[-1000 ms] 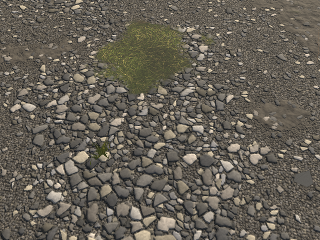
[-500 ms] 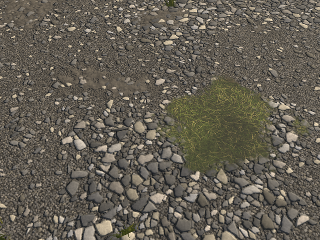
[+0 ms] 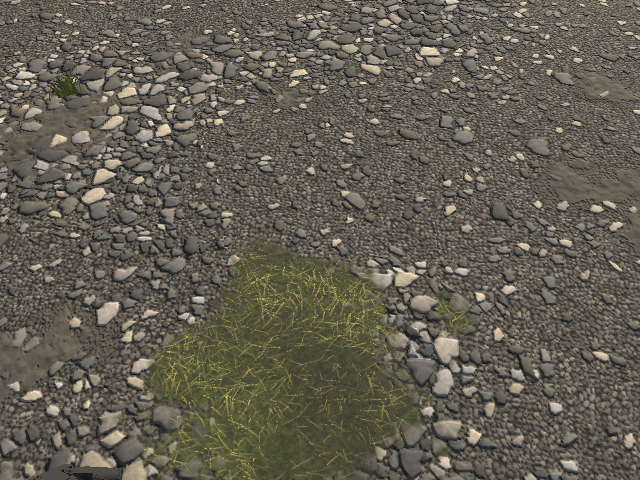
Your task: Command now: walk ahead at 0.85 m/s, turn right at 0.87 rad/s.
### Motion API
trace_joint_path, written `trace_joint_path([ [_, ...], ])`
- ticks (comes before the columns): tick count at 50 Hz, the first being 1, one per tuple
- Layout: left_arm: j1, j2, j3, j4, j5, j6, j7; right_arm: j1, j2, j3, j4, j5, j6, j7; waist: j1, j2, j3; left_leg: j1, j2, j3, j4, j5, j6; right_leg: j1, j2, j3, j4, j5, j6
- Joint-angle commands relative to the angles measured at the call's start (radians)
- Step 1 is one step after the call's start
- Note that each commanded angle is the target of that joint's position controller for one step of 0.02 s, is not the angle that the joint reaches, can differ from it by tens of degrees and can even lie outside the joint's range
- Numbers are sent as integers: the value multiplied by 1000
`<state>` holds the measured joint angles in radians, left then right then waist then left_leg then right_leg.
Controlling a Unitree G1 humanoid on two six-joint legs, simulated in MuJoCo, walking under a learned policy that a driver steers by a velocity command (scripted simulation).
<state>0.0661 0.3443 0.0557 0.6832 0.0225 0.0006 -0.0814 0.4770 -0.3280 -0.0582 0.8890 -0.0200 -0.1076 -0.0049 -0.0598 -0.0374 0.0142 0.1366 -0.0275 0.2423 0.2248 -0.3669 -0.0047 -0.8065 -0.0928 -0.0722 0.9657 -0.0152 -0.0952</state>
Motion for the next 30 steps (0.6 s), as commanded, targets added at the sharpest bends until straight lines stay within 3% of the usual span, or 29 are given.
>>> trace_joint_path([
  [1, -50, -33, -32, -70, 13, -13, -22, -148, -74, 0, -89, 9, -30, -8, 90, 39, 138, -230, 207, 41, -55, 960, 45, 239, 70, -110, -224, 128, -37],
  [2, 0, -18, -28, -48, 17, -19, -19, -130, -107, -8, -92, 12, -23, -16, 106, 50, 89, -181, 204, 42, 51, 1148, 33, 323, 132, -150, -260, 119, -42],
  [3, 104, 5, -19, -20, 21, -24, -14, -131, -147, -16, -100, 15, -12, -27, 159, 72, 19, -171, 222, 33, 216, 1294, 25, 453, 177, -152, -287, 97, -53],
  [4, 282, 41, 0, 28, 23, -28, -3, -157, -180, -26, -110, 17, 4, -30, 243, 88, -84, -214, 248, 13, 457, 1336, 25, 658, 209, -117, -288, 77, -78],
  [5, 467, 83, 26, 88, 24, -31, 23, -183, -179, -28, -124, 20, 13, -23, 311, 72, -179, -302, 237, -9, 745, 1136, 13, 875, 212, -47, -329, 115, -109],
  [6, 436, 139, 57, 93, -6, -18, 59, -187, -111, -22, -114, 25, 17, -4, 284, -90, -136, -517, 41, -2, 1125, 129, -28, 1000, 117, 96, -422, 271, -138],
  [7, 379, 290, 82, 46, 23, -7, 55, 14, -37, 2, -187, 20, 22, -10, 122, -186, -310, -812, -24, -125, 1546, -260, -78, 1292, -184, 506, -285, 1102, -334],
  [8, 372, 297, 104, -12, -2, 1, 61, -56, -88, 9, -224, 10, 21, -23, 195, -28, -537, -897, -11, -303, 1596, -164, -68, 1361, -245, 698, -425, 823, -426],
  [9, 293, 251, 94, -22, -17, 7, 79, -113, -91, 18, -237, 6, 19, -22, 147, 62, -390, -892, 38, -333, 1471, -95, -53, 1160, -205, 688, -532, 569, -378],
  [10, 234, 182, 74, -10, -24, 12, 89, -167, -81, 21, -251, -9, 25, -18, 91, 105, -227, -877, 81, -332, 1336, -82, -52, 963, -140, 612, -591, 392, -330],
  [11, 219, 141, 60, -5, -28, 6, 93, -187, -80, 20, -246, -25, 42, -22, 66, 127, -112, -833, 97, -322, 1259, -79, -58, 799, -106, 562, -606, 478, -294],
  [12, 210, 113, 51, -4, -31, 1, 94, -172, -83, 19, -241, -36, 71, -26, 40, 148, -72, -762, 115, -319, 1184, -74, -69, 676, -74, 508, -623, 543, -268],
  [14, 198, 122, 53, -1, -24, -9, 84, -176, -58, 24, -248, -39, 106, -30, 16, 157, -82, -656, 133, -309, 1038, -77, -89, 525, -21, 440, -625, 613, -244],
  [16, 206, 139, 62, 0, -10, -14, 81, -223, -29, 31, -271, -27, 112, -31, 25, 129, -125, -646, 121, -297, 939, 0, -91, 516, 22, 414, -584, 701, -210],
  [19, 208, 136, 69, -9, -17, 7, 87, -304, -26, 35, -305, -18, 120, -33, 51, 66, -155, -659, 91, -313, 823, 145, -78, 529, 72, 436, -553, 550, -130],
  [22, 229, 142, 76, -19, -20, 31, 92, -392, -37, 38, -331, -11, 128, -31, 92, 2, -126, -697, 50, -348, 723, 178, -66, 577, 93, 525, -554, 313, -79],
  [26, 252, 147, 85, -28, -7, 43, 91, -460, -63, 38, -341, 3, 109, -33, 127, -54, -71, -704, -3, -395, 562, 105, -48, 679, 79, 640, -509, 268, -85],
  [29, 210, 126, 76, -41, -6, 41, 90, -376, -80, 34, -306, 11, 87, -37, 95, -95, -68, -524, -18, -386, 348, 109, -19, 663, 92, 648, -454, 297, -40],
  [30, 186, 113, 68, -43, -15, 38, 93, -317, -78, 31, -285, 5, 78, -40, 58, -92, -63, -413, -4, -367, 209, 215, -2, 621, 112, 621, -418, 236, -6],
])
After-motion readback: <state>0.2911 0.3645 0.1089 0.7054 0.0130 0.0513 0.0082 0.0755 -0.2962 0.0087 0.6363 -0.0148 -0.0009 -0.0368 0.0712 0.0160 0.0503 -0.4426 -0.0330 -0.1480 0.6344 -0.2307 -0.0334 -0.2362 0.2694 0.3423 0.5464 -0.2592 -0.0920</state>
